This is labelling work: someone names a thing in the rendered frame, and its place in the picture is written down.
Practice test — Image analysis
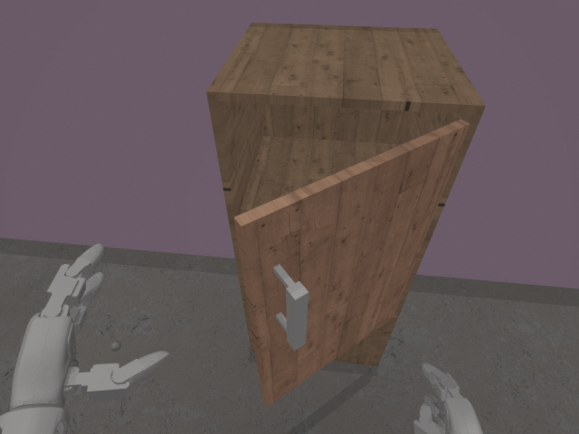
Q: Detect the right robot hand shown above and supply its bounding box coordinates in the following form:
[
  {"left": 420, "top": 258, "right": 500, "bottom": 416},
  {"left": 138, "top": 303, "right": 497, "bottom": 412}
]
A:
[{"left": 413, "top": 363, "right": 483, "bottom": 434}]

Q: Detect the cupboard door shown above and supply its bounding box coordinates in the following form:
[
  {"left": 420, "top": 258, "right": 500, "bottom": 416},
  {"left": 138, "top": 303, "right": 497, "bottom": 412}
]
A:
[{"left": 233, "top": 119, "right": 470, "bottom": 407}]

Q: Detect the left robot hand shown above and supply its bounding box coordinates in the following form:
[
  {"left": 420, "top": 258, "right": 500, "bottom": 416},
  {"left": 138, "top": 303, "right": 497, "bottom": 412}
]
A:
[{"left": 10, "top": 243, "right": 169, "bottom": 410}]

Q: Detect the handle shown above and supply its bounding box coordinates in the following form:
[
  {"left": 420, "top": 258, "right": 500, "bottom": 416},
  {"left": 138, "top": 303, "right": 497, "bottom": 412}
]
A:
[{"left": 273, "top": 264, "right": 308, "bottom": 351}]

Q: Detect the robot left forearm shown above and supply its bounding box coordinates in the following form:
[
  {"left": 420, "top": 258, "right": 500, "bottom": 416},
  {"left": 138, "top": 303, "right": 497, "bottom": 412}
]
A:
[{"left": 0, "top": 404, "right": 70, "bottom": 434}]

